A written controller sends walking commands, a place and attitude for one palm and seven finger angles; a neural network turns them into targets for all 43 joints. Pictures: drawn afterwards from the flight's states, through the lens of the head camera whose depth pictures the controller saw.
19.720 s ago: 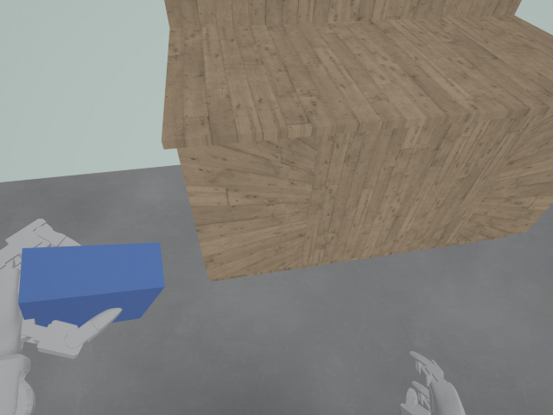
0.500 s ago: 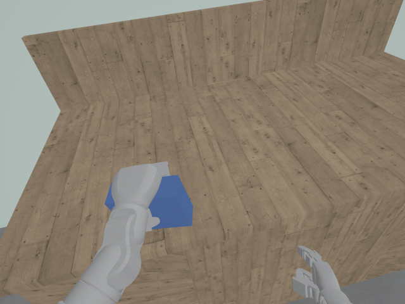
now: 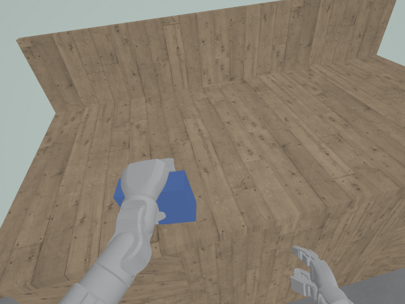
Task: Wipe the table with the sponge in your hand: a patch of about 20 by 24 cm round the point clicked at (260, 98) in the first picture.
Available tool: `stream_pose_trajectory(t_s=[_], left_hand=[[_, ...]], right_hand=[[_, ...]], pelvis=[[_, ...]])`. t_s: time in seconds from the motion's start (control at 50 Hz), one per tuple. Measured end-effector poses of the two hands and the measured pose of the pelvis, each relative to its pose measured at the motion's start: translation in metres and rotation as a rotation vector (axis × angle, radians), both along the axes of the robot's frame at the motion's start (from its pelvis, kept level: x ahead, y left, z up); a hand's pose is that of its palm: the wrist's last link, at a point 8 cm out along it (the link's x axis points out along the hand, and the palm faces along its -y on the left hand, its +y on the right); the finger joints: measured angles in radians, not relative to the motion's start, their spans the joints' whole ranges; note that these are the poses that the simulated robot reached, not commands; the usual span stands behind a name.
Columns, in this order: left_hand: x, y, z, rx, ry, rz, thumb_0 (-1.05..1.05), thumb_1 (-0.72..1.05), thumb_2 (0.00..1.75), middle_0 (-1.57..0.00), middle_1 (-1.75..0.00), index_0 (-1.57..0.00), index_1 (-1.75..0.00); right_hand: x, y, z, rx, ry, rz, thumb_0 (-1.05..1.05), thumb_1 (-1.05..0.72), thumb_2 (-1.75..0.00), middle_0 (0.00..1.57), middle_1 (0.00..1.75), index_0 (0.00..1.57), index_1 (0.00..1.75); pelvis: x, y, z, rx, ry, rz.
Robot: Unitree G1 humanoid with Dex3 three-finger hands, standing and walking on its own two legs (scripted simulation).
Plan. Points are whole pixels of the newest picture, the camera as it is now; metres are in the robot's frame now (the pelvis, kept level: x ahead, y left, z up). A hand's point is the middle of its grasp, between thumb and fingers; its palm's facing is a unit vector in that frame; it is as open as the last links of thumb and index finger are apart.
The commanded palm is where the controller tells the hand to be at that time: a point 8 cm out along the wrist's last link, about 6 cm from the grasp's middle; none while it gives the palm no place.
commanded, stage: wipe forward along the third lane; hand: left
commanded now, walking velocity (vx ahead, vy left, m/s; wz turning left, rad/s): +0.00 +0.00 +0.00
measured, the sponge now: (161, 205) +0.30 +0.15 +0.05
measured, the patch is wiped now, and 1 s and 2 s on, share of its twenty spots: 0.85 0.90 1.00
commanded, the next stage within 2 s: wipe back along the third lane in 1.36 s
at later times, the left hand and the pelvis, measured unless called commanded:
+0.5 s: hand (156, 172) +0.36 +0.17 +0.09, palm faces +0.03 -0.05 -1.00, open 9.2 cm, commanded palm +0.33 +0.17 +0.12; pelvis +0.00 +0.00 +0.00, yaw +0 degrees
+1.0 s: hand (152, 161) +0.40 +0.19 +0.09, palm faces +0.00 -0.03 -1.00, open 9.2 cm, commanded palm +0.38 +0.20 +0.11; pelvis +0.00 -0.01 +0.00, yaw +0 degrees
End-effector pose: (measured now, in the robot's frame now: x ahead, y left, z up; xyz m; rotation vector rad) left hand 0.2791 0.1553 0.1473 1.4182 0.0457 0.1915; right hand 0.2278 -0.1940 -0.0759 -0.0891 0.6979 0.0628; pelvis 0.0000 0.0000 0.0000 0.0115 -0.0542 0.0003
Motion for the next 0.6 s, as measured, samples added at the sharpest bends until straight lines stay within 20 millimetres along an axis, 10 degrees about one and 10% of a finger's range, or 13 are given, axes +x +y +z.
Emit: stream_pose_trajectory(t_s=[0.6], left_hand=[[0.070,0.014,-0.002,0.085,0.097,0.141,-0.01,-0.49,1.14,-0.82,-1.44,-0.85,-1.38]], right_hand=[[-0.034,-0.035,-0.022,-0.073,0.123,-0.118,0.01,-0.91,-0.89,0.20,0.30,0.20,0.30]], pelvis=[[0.001,-0.005,-0.004,0.003,0.077,0.003]])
